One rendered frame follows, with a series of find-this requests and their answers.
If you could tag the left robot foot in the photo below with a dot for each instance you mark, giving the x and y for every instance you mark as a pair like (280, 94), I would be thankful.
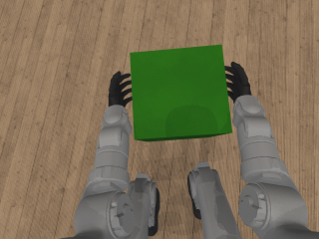
(152, 230)

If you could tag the carton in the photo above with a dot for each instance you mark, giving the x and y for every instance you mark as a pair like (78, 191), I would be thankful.
(179, 94)

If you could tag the robot left upper arm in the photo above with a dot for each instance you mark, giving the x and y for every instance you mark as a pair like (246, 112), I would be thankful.
(107, 215)

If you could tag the robot right upper arm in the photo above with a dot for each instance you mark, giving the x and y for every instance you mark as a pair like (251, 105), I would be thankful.
(274, 211)

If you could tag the right robot forearm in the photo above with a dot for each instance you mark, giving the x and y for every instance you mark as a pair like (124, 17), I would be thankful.
(257, 145)

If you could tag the right robot hand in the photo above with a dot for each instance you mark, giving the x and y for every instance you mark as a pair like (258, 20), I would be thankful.
(239, 86)

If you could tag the right robot foot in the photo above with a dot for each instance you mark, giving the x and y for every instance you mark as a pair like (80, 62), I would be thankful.
(196, 212)

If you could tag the left robot hand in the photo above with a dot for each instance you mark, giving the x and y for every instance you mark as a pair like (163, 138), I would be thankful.
(116, 93)

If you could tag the robot foot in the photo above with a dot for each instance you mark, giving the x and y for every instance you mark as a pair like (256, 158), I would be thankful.
(152, 230)
(196, 212)

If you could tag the left robot forearm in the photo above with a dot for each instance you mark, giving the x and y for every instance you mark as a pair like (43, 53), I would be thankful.
(110, 170)

